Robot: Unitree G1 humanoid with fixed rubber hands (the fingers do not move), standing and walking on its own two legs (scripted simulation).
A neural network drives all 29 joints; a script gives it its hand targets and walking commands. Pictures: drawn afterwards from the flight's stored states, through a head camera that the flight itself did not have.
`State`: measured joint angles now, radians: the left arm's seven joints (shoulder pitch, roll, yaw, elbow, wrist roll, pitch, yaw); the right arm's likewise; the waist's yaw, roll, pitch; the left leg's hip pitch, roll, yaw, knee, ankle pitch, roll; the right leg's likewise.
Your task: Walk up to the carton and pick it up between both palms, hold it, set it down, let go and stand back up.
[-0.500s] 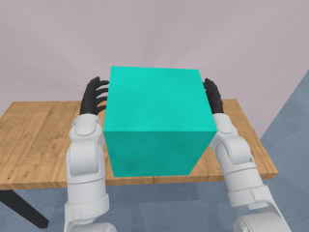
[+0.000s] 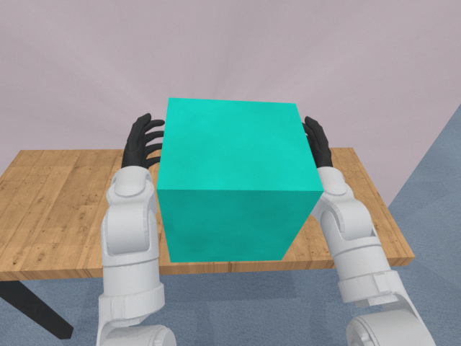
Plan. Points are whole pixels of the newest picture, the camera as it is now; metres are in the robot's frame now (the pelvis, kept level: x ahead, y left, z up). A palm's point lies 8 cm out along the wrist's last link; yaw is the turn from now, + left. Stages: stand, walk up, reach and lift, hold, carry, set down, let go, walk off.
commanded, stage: hold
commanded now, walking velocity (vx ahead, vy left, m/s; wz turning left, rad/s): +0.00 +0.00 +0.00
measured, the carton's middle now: (230, 186) +0.34 +0.00 +0.14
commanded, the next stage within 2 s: none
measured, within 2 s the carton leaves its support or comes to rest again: neither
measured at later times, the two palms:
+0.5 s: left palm (137, 168) +0.35 +0.15 +0.18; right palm (317, 167) +0.35 -0.14 +0.16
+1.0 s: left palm (136, 174) +0.34 +0.15 +0.17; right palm (316, 172) +0.35 -0.14 +0.16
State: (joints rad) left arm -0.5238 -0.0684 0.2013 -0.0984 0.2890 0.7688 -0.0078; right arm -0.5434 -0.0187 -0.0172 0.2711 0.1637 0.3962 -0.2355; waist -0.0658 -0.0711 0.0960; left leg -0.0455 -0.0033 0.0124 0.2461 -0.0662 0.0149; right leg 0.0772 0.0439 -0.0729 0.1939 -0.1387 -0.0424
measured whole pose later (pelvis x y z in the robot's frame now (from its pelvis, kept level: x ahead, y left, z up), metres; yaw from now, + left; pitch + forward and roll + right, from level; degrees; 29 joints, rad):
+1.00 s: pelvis +0.00 +0.00 +0.00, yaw +0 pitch -7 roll -1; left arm -0.47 -0.06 0.17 -0.13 0.28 0.75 -0.01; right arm -0.49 -0.02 0.00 0.24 0.16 0.38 -0.25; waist -0.06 -0.08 0.09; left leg -0.06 0.00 0.00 0.25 -0.06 0.01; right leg 0.07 0.05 -0.08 0.19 -0.14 -0.04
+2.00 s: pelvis +0.00 +0.00 +0.00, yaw +0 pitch -7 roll -1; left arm -0.51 -0.07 0.18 -0.08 0.29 0.76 -0.01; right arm -0.51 -0.01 -0.02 0.28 0.14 0.37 -0.23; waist -0.06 -0.08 0.09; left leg -0.06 0.00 0.01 0.25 -0.06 0.01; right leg 0.07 0.05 -0.08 0.19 -0.14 -0.04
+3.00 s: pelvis +0.00 +0.00 +0.00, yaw +0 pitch -7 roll -1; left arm -0.50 -0.07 0.18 -0.09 0.29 0.75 -0.01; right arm -0.51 -0.01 -0.02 0.27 0.14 0.37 -0.23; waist -0.06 -0.07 0.09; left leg -0.06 0.00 0.01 0.25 -0.06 0.01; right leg 0.07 0.05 -0.08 0.19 -0.14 -0.04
